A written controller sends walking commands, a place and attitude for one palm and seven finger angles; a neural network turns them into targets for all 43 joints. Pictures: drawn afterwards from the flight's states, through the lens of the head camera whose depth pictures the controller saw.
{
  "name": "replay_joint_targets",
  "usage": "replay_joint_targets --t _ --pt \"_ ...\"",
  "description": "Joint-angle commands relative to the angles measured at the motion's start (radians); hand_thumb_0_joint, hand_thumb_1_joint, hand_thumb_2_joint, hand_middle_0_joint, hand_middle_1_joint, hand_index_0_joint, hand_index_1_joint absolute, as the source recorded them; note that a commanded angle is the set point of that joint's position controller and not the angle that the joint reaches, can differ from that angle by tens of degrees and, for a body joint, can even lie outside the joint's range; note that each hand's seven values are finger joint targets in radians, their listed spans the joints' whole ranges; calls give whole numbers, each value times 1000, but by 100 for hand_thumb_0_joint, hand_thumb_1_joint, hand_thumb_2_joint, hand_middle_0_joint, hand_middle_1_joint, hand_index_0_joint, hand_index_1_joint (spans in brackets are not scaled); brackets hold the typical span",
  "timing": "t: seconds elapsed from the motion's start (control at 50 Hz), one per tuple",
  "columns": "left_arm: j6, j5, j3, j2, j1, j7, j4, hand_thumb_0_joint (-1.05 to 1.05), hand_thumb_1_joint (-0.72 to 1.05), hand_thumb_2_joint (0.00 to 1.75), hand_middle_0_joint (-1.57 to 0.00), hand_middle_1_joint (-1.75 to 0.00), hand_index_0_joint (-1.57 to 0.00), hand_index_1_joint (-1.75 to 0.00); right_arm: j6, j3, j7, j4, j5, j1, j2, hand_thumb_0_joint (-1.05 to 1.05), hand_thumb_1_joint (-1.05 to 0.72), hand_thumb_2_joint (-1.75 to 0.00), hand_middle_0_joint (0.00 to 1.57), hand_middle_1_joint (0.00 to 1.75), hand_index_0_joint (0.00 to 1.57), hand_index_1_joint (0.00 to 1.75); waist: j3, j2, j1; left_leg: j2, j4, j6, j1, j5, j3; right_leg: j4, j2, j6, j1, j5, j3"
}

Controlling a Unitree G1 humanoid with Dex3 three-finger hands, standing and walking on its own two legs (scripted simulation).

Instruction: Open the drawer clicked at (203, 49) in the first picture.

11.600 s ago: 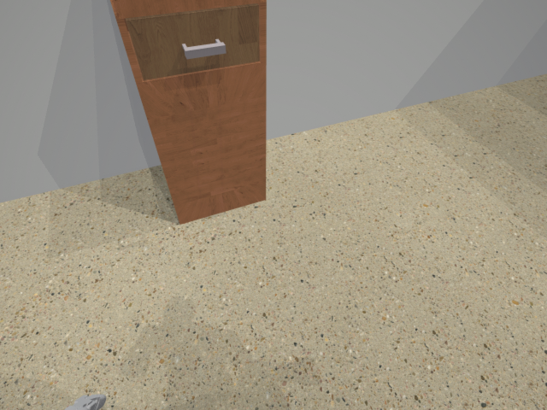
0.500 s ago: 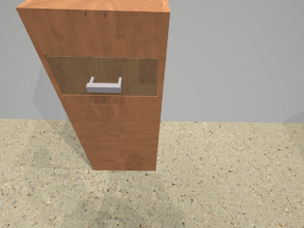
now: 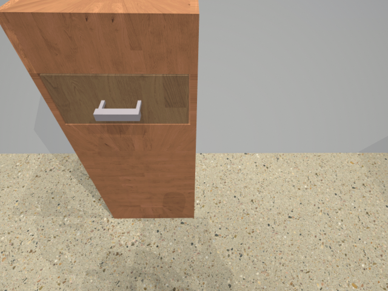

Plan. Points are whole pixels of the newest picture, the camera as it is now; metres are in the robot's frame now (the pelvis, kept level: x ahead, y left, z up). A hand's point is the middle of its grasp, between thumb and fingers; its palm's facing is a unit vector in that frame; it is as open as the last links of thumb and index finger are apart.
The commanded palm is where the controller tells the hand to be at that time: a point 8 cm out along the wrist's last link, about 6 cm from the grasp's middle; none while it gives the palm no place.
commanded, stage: look again from close up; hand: left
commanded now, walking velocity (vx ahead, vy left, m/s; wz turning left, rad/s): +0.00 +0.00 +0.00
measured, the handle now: (119, 109) +0.56 +0.25 +0.04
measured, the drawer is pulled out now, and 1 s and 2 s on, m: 0.00 0.00 0.00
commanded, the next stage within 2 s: shuffle to correct the standing spot in 0.04 s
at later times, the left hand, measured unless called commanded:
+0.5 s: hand out of the picture +0.00 +0.18 -0.19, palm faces +0.08 -0.99 -0.14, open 7.4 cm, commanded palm none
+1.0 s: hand (124, 284) +0.17 +0.18 -0.16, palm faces +0.07 -0.96 -0.25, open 7.4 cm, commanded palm none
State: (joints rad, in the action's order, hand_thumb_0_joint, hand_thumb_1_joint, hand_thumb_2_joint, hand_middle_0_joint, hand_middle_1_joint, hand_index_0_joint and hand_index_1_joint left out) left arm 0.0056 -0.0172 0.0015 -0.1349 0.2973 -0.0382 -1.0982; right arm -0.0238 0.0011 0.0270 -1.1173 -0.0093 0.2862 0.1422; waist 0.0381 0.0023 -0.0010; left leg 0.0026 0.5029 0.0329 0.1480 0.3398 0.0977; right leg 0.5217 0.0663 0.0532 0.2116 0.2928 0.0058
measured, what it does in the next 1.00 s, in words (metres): steps on the spot: right foot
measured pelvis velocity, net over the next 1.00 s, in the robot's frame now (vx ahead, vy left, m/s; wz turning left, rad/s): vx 0.09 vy -0.01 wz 0.07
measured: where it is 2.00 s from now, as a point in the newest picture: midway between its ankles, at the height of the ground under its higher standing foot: outside the picture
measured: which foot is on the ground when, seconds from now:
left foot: down 0.00-0.86, up 0.88-1.00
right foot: down 0.00-0.42, up 0.44-0.82, down 0.84-1.00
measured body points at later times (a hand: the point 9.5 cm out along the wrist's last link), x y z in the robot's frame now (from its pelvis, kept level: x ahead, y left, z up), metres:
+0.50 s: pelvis +0.04 +0.02 +0.00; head +0.06 +0.04 +0.44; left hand +0.00 +0.23 -0.17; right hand +0.04 -0.22 -0.15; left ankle -0.02 +0.08 -0.73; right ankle -0.02 -0.13 -0.69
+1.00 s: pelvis +0.09 -0.01 +0.00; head +0.14 -0.02 +0.44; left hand +0.16 +0.23 -0.14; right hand +0.13 -0.24 -0.17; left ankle +0.01 +0.11 -0.67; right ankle +0.13 -0.09 -0.73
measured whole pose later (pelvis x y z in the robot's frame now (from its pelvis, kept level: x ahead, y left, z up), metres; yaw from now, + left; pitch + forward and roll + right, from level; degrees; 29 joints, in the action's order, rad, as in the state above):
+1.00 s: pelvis +0.09 -0.01 +0.00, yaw +4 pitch +0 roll +2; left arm 0.01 -0.03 -0.03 -0.16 0.16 -0.05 -0.95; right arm 0.03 -0.06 0.03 -1.04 0.00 0.21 0.16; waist 0.10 0.00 0.02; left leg 0.02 1.05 -0.01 0.36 0.52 0.00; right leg 0.58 0.02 -0.06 0.32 0.26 -0.09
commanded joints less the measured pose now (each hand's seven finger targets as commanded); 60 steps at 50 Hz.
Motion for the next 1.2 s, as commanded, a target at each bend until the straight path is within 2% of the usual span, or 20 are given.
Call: replay_joint_targets --t 0.0,0.12,0.18,0.28,0.36,0.4,0.42,0.44,0.48,0.54,0.72,0.78,0.8,0.82,0.84,0.86,0.94,1.1,1.16,1.18 --pt "12 1 -16 -93 67 0 27 0 90 90 -20 -30 -20 -30 -11 -14 10 26 -2 62 93 0 -90 -90 20 30 20 30 20 -17 -1 -102 -100 12 40 -257 -91 -65 39 -77 -5 -267 32" --pt "15 2 -14 -99 62 0 22 0 90 90 -20 -30 -20 -30 -9 -13 10 19 -2 55 93 0 -90 -90 20 30 20 30 9 -21 2 -104 -97 4 25 -277 -88 -73 42 -81 -13 -302 36" --pt "11 -5 -27 -119 73 6 30 0 90 90 -20 -30 -20 -30 -2 -17 1 25 -5 58 107 0 -90 -90 20 30 20 30 26 -39 -11 -79 -61 14 86 -69 -79 -83 47 -96 -22 -50 46" --pt "13 -6 -61 -178 154 9 35 0 90 90 -20 -30 -20 -30 7 -20 -11 81 -13 18 77 0 -90 -90 20 30 20 30 90 -210 -40 -13 189 -5 278 103 -5 -269 211 -205 -47 179 273" --pt "19 -8 -66 -154 77 12 67 0 90 90 -20 -30 -20 -30 -16 -18 -17 62 -8 121 67 0 -90 -90 20 30 20 30 50 -101 27 -28 -40 7 31 7 -12 -116 145 -179 89 23 100" --pt "8 -9 -47 -63 -10 21 115 0 90 90 -20 -30 -20 -30 -22 -47 -8 4 -23 309 190 0 -90 -90 20 30 20 30 75 362 103 -289 -258 117 -145 -54 -401 323 -67 -77 388 259 -158" --pt "17 -16 -46 -75 -72 17 146 0 90 90 -20 -30 -20 -30 -23 -37 8 -6 -24 354 172 0 -90 -90 20 30 20 30 127 312 116 -352 -289 184 -163 -256 -489 500 -57 -88 503 308 -87" --pt "25 -11 -47 -67 -79 19 140 0 90 90 -20 -30 -20 -30 -27 -27 16 6 -24 313 143 0 -90 -90 20 30 20 30 127 170 86 -364 -226 230 -166 -494 -451 585 -14 -98 520 263 -47" --pt "27 -2 -37 -41 -42 23 106 0 90 90 -20 -30 -20 -30 -43 -9 23 42 -22 208 101 0 -90 -90 20 30 20 30 82 29 29 -324 -181 202 -116 -851 -286 558 23 -78 416 175 -25" --pt "2 3 -31 -23 1 16 79 0 90 90 -20 -30 -20 -30 -47 1 35 41 -11 163 101 0 -90 -90 20 30 20 30 19 114 -3 -242 -156 121 -117 -1143 -137 416 -2 -51 278 39 -43" --pt "-23 -7 -54 -82 -93 4 158 0 90 90 -20 -30 -20 -30 -1 -58 45 44 -15 139 135 0 -90 -90 20 30 20 30 9 124 11 -277 -64 105 -177 -1167 -148 208 -39 -81 233 30 -69" --pt "-4 -9 -63 -109 5 0 148 0 90 90 -20 -30 -20 -30 3 -71 34 64 -4 121 140 0 -90 -90 20 30 20 30 -53 69 -36 -225 71 65 -145 -1081 -135 -8 -52 -91 54 -176 -87" --pt "6 -10 -68 -141 63 -5 133 0 90 90 -20 -30 -20 -30 5 -72 30 70 3 124 137 0 -90 -90 20 30 20 30 -103 6 -55 -171 171 32 -76 -913 -109 -35 9 -110 -69 -523 -41" --pt "16 -12 -77 -193 112 -14 119 0 90 90 -20 -30 -20 -30 5 -75 26 78 8 155 102 0 -90 -90 20 30 20 30 -177 -129 -49 -61 359 -5 89 -484 -57 36 189 -195 -230 -1030 132" --pt "18 -4 -81 -220 147 -15 108 0 90 90 -20 -30 -20 -30 7 -74 24 92 18 144 65 0 -90 -90 20 30 20 30 -229 -214 -61 56 563 -33 207 264 -59 12 357 -330 -305 -1346 253" --pt "19 -2 -77 -220 113 -15 125 0 90 90 -20 -30 -20 -30 19 -67 25 99 15 97 51 0 -90 -90 20 30 20 30 -241 -257 -59 26 631 -25 209 326 -164 -20 360 -358 -230 -1209 277" --pt "9 -8 -59 -168 -57 -18 181 0 90 90 -20 -30 -20 -30 59 -59 3 99 4 32 32 0 -90 -90 20 30 20 30 -57 -106 12 -11 589 -58 213 170 -126 -133 233 -280 60 -733 116" --pt "-4 -16 -78 -216 -16 -4 188 0 90 90 -20 -30 -20 -30 46 -51 -11 156 0 -24 53 0 -90 -90 20 30 20 30 -80 -141 -18 0 221 -62 150 90 -61 -183 205 -259 38 -345 176" --pt "-13 -1 -72 -199 -49 1 190 0 90 90 -20 -30 -20 -30 33 -46 -8 130 2 63 62 0 -90 -90 20 30 20 30 -78 -121 27 -6 -73 -46 -50 -95 -54 -142 133 -174 147 -109 123" --pt "-19 -1 -63 -160 -35 2 194 0 90 90 -20 -30 -20 -30 25 -50 -5 128 0 76 90 0 -90 -90 20 30 20 30 -70 -18 22 -75 -141 -27 -82 -104 -116 -83 76 -137 188 4 88"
